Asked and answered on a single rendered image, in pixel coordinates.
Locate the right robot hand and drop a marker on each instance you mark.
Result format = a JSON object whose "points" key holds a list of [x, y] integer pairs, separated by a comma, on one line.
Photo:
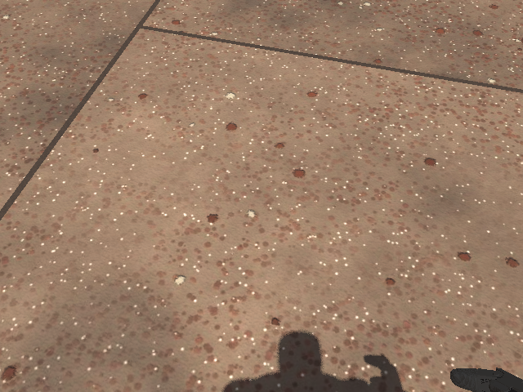
{"points": [[483, 380]]}

